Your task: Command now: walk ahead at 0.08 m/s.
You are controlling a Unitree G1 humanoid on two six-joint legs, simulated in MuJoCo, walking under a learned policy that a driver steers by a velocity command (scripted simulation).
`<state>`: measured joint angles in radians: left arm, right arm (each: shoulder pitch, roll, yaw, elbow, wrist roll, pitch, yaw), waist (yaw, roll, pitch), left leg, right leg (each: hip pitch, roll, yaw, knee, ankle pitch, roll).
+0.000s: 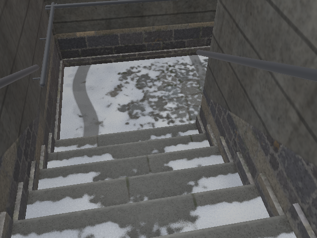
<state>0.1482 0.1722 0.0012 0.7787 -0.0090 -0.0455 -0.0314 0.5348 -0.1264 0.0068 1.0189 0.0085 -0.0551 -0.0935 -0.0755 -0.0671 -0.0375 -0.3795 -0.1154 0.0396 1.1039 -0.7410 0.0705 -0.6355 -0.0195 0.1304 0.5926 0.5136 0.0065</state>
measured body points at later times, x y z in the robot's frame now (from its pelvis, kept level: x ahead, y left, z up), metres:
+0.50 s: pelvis +0.09 -0.02 -0.10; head +0.06 -0.04 +0.35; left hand +0.03 +0.20 -0.25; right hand +0.18 -0.25 -0.24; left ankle +0.11 +0.14 -0.62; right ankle +0.16 -0.10 -0.83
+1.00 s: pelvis +0.16 +0.08 -0.10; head +0.16 +0.12 +0.35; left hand +0.40 +0.25 -0.19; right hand +0.05 -0.13 -0.22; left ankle +0.09 +0.16 -0.83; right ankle +0.30 -0.13 -0.66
